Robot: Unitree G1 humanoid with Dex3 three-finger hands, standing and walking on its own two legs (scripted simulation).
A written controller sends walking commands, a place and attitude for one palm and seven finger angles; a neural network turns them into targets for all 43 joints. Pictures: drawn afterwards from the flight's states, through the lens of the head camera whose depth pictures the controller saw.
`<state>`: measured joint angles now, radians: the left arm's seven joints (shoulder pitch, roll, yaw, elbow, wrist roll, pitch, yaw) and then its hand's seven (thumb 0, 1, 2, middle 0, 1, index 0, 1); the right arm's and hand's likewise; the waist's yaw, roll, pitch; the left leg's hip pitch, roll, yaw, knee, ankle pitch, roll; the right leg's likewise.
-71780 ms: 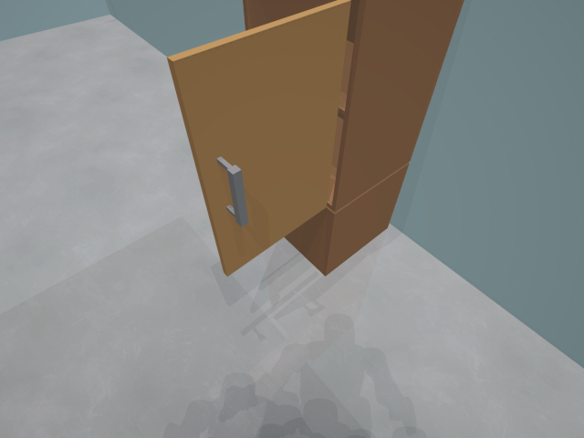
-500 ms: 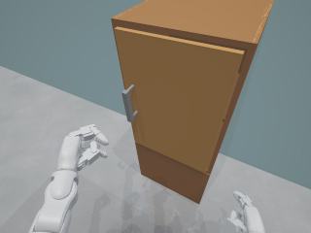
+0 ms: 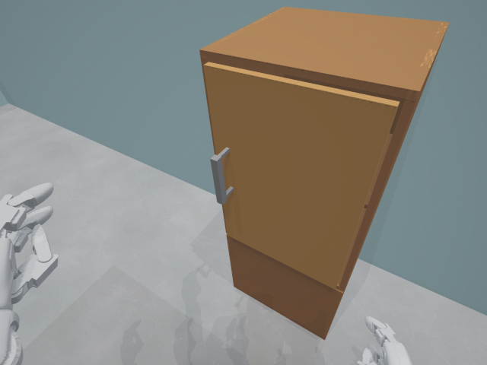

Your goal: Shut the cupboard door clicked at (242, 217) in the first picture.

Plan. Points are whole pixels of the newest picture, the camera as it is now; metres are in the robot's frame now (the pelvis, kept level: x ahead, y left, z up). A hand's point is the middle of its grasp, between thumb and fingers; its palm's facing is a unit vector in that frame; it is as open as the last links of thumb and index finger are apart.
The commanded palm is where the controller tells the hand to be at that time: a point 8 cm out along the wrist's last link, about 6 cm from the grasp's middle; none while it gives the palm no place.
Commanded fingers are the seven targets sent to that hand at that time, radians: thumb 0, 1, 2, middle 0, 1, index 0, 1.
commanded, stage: draw the hand back to the body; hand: left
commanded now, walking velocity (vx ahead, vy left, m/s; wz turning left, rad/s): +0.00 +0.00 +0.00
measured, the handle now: (223, 176) +0.57 +0.14 -0.03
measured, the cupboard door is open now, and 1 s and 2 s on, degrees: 0 0 0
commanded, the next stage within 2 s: step back with the hand held close in 0.34 s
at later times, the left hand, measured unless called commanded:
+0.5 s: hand (57, 266) +0.17 +0.26 +0.17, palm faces +0.49 -0.78 -0.40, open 7.4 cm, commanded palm +0.13 +0.29 +0.17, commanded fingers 0.00 0.90 0.90 -0.20 -0.30 -0.20 -0.30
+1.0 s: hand (22, 295) +0.14 +0.28 +0.16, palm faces +0.46 -0.75 -0.48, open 7.4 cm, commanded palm +0.08 +0.31 +0.17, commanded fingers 0.00 0.90 0.90 -0.20 -0.30 -0.20 -0.30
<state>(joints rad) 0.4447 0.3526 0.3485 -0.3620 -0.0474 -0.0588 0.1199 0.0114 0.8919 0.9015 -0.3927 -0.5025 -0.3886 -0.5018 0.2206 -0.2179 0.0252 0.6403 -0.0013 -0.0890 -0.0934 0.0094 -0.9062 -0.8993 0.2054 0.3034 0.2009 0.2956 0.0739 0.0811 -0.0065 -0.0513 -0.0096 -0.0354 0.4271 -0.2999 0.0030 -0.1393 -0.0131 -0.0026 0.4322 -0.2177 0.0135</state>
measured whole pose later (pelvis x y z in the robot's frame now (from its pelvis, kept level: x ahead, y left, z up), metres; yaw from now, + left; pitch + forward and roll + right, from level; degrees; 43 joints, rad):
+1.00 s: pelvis -0.07 +0.02 -0.02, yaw -1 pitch -1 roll +0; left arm 0.50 0.40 0.43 -0.42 -0.01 -0.19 0.16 0.01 0.89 0.90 -0.22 -0.31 -0.21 -0.31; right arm 0.23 -0.23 0.00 0.56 0.01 -0.03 -0.10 0.01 -0.91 -0.90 0.21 0.30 0.20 0.30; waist 0.00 0.01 -0.01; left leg -0.32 -0.03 0.00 0.62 -0.29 0.03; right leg -0.39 -0.03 0.03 0.56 -0.17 0.04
